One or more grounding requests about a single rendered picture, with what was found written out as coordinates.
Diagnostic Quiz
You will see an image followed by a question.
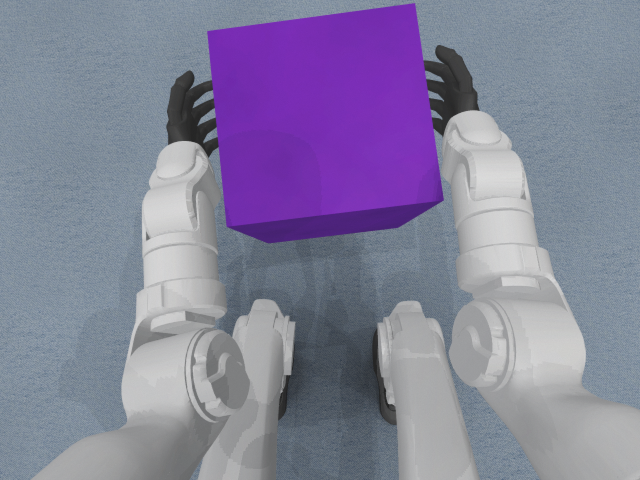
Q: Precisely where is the right robot shin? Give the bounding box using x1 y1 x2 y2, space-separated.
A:
383 301 445 404

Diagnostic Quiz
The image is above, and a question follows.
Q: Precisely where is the robot right upper arm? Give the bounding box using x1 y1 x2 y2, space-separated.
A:
449 297 640 480

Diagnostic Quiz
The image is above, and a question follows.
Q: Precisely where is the carton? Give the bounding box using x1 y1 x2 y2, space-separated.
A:
207 3 444 243

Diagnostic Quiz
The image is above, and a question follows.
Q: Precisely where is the robot left forearm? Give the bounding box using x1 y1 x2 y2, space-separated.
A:
121 141 227 406

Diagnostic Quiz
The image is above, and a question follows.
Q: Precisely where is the robot right forearm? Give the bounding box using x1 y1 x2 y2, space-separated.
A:
441 110 586 362

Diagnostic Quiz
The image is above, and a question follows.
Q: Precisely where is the robot left hand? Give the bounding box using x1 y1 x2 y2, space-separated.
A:
166 70 219 158

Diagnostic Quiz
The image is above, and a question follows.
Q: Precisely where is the robot left upper arm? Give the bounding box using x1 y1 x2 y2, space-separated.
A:
31 328 250 480

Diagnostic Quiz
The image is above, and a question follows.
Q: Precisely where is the robot right hand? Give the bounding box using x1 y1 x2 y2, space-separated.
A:
423 45 480 137

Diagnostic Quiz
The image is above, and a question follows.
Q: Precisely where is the robot left foot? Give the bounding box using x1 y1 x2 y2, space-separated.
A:
278 343 295 420

